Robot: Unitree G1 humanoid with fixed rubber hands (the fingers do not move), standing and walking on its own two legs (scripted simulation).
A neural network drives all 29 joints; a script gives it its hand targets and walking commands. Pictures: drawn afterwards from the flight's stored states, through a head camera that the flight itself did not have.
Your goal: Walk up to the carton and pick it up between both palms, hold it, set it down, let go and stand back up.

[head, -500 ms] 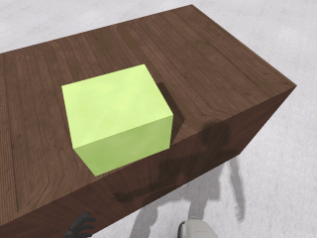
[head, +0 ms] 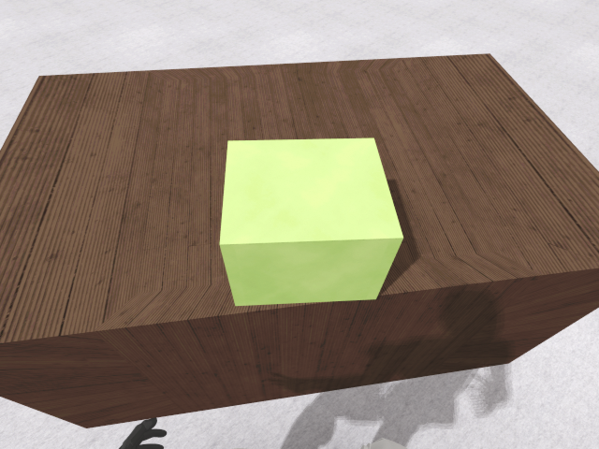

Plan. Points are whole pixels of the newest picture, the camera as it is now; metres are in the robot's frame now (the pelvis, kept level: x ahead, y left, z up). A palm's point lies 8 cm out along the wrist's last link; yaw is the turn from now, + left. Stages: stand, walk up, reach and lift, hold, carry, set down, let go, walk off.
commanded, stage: walk up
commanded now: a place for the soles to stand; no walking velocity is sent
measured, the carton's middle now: (304, 222) +0.45 +0.02 +0.00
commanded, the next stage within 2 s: none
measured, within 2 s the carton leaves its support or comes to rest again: neither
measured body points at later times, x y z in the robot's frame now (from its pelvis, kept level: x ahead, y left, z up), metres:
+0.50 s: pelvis -0.02 -0.02 +0.01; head -0.03 -0.01 +0.46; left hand +0.03 +0.23 -0.13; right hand +0.09 -0.25 -0.11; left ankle -0.01 +0.13 -0.72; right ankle +0.01 -0.14 -0.72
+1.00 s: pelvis -0.01 -0.02 +0.02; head +0.00 +0.00 +0.47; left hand -0.03 +0.25 -0.14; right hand +0.09 -0.26 -0.12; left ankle -0.01 +0.13 -0.72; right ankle +0.02 -0.14 -0.72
